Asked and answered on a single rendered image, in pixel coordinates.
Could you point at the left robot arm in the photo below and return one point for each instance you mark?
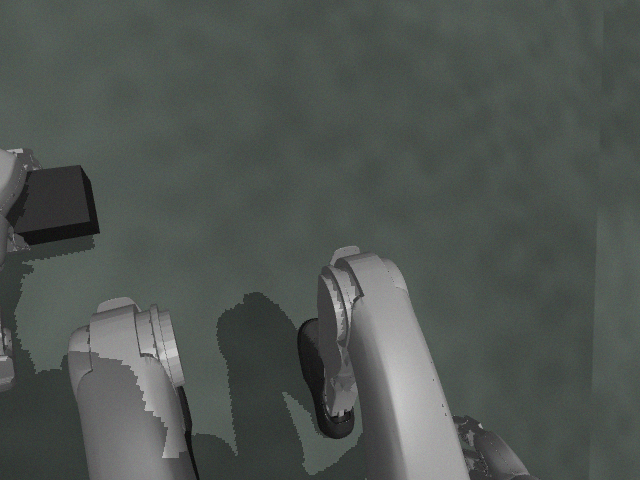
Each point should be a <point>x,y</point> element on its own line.
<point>8,366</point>

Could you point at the left robot foot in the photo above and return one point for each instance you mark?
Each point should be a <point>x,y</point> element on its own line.
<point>188,425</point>

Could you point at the carton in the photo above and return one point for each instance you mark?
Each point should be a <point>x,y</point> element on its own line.
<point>55,204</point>

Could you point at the right robot foot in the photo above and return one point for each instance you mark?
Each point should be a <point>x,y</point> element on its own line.
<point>313,373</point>

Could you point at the right robot hand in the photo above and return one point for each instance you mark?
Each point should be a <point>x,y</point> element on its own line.
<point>493,459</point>

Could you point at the left robot hand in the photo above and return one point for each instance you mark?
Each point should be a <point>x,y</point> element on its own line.
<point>14,165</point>

